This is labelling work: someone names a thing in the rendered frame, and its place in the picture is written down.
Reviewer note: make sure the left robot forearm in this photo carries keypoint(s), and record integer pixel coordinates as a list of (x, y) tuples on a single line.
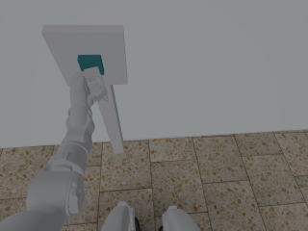
[(75, 148)]

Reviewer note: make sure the panel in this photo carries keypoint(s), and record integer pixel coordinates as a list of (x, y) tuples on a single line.
[(66, 42)]

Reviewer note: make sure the left robot hand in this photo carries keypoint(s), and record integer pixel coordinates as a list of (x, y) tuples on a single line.
[(82, 93)]

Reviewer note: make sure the button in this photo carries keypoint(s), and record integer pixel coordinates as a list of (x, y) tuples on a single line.
[(89, 61)]

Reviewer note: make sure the robot thigh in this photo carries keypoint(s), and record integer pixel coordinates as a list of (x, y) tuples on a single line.
[(178, 220), (121, 218)]

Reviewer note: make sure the right robot thigh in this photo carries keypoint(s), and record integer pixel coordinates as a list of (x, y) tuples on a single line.
[(178, 220)]

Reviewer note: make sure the left robot upper arm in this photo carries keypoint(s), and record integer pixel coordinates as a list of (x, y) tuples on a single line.
[(54, 197)]

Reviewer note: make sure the left robot thigh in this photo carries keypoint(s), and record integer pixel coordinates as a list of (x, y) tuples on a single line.
[(121, 218)]

